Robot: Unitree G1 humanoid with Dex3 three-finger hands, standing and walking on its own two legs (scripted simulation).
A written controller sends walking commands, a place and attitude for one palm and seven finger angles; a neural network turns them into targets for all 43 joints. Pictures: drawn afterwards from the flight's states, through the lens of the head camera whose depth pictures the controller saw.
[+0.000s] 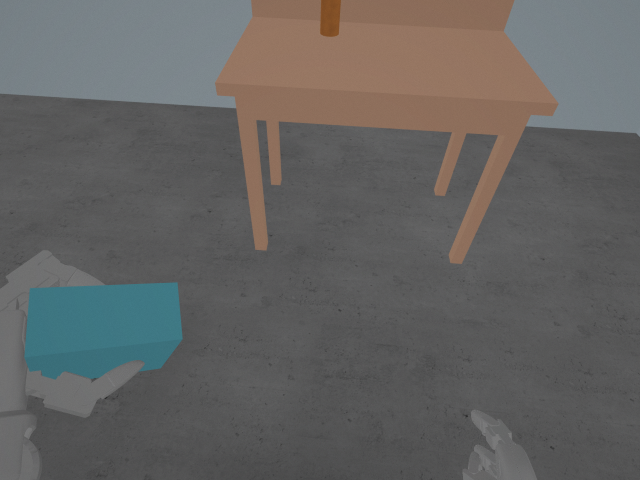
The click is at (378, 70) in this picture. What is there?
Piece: table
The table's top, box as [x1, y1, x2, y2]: [215, 17, 558, 115]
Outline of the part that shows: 215,82 217,95 552,115 558,103 504,32 489,30 339,22 339,34 333,37 327,37 319,33 320,21 317,20 252,17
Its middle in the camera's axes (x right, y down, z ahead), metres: +0.20 -0.60 +1.30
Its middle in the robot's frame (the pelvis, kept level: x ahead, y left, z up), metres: +1.38 -0.12 -0.04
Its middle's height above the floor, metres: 0.73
